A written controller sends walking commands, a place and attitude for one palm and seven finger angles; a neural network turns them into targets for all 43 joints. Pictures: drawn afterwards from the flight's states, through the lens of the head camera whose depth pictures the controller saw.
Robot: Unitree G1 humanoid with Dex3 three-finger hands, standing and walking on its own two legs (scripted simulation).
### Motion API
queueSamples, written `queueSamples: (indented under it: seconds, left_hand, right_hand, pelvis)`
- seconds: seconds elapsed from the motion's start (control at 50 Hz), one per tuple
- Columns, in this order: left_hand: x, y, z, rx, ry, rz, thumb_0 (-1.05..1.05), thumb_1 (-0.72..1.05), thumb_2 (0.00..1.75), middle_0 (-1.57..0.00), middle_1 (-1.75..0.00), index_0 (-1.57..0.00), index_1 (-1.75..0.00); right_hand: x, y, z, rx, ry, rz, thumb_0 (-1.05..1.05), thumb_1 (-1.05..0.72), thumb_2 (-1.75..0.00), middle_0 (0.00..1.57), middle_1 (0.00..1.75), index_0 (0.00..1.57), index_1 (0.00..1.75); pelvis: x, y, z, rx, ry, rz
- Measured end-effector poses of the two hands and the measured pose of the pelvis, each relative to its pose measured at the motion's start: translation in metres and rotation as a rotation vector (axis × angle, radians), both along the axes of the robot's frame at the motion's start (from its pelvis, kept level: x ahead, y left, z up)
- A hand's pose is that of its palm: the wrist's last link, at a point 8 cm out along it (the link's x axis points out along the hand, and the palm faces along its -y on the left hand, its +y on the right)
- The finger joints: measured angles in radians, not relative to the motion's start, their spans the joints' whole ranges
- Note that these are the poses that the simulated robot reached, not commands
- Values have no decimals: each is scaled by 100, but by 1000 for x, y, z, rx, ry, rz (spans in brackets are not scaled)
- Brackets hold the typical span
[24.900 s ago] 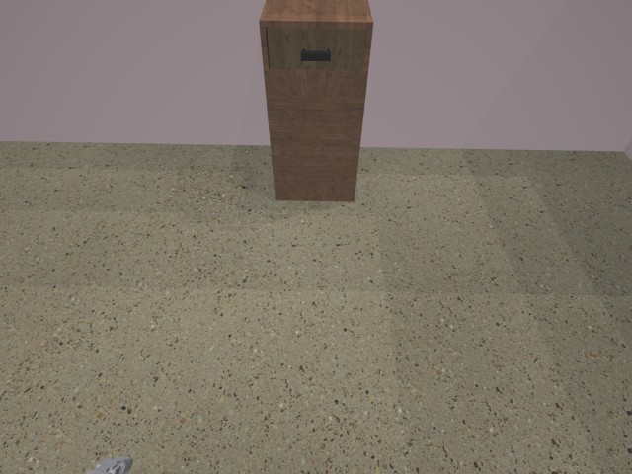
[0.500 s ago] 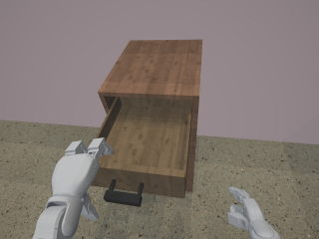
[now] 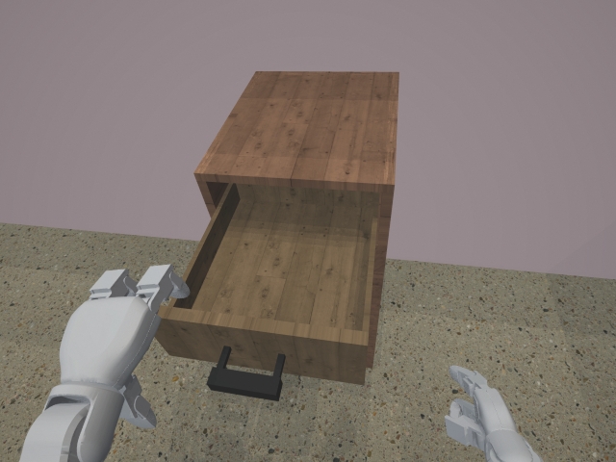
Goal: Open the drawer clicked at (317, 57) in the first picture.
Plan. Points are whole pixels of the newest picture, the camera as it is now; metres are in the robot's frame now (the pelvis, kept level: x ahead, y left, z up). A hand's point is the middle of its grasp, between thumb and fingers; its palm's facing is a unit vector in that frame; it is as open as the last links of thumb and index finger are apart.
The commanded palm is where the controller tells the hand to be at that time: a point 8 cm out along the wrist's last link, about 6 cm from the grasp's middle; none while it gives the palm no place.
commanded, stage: draw the hand back to the body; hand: left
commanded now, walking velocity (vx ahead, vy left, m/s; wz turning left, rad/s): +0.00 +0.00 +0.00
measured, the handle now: (249, 369) +0.25 +0.15 -0.06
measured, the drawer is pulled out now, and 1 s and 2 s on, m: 0.30 0.30 0.30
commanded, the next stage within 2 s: step back with the hand held close in 1.06 s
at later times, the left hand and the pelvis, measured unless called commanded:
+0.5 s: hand (139, 311) +0.21 +0.22 +0.15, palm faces +0.37 -0.85 -0.37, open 11.8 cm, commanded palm +0.16 +0.26 +0.17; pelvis +0.03 +0.00 +0.00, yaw +2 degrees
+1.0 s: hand (111, 322) +0.20 +0.24 +0.15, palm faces +0.43 -0.80 -0.41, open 7.8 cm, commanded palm +0.15 +0.28 +0.17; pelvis +0.03 -0.01 +0.00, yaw +3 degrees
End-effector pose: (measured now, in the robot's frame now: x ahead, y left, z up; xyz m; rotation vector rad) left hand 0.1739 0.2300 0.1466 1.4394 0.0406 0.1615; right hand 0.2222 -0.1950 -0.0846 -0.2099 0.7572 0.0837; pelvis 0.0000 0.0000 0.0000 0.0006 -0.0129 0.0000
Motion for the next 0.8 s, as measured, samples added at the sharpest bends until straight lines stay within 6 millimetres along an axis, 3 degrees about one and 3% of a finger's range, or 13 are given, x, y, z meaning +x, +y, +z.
queueSamples:
  seconds: [0.08,0.16,0.24,0.4,0.58,0.8]
  left_hand:
    - [-3,8,5,4,-6,15,0,-49,30,-32,-120,-32,-120]
    - [-7,9,-3,-685,-118,43,-1,-47,31,-31,-119,-31,-119]
    - [-9,4,-3,-974,-222,24,-1,-41,34,-31,-115,-31,-114]
    - [-3,24,23,-982,-377,12,-1,-19,44,-29,-100,-28,-100]
    - [0,28,15,-975,-323,46,0,11,57,-26,-81,-26,-80]
    - [-11,45,30,-901,-393,92,0,49,73,-24,-56,-23,-56]
  right_hand:
    - [3,2,1,-2,-4,1,1,-91,-90,20,30,20,30]
    - [4,5,11,6,-100,-32,1,-91,-90,20,30,20,30]
    - [-2,7,20,-25,-160,-33,1,-90,-90,20,30,20,30]
    - [-7,0,12,-40,-137,-29,1,-90,-90,20,30,20,30]
    - [-3,-14,9,-53,-117,-73,1,-90,-90,20,30,20,30]
    - [10,-15,12,-35,-149,-92,1,-90,-90,20,30,20,30]
  pelvis:
    - [3,2,0,-3,4,1]
    - [7,2,0,-4,-27,14]
    - [16,-1,0,-7,-41,26]
    - [28,-3,0,-13,-42,40]
    - [33,-5,0,-13,-12,36]
    - [34,-5,0,-14,-11,42]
